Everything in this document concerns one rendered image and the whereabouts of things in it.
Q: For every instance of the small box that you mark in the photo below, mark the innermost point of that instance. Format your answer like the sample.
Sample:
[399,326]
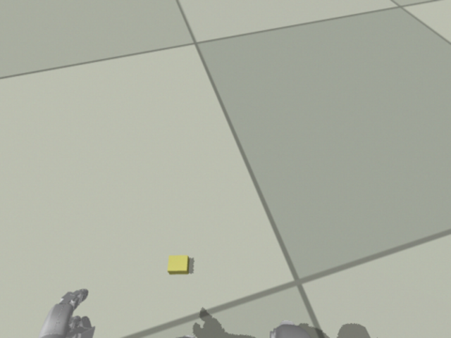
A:
[178,265]

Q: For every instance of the left robot hand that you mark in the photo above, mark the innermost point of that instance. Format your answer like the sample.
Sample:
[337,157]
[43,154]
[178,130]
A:
[60,321]

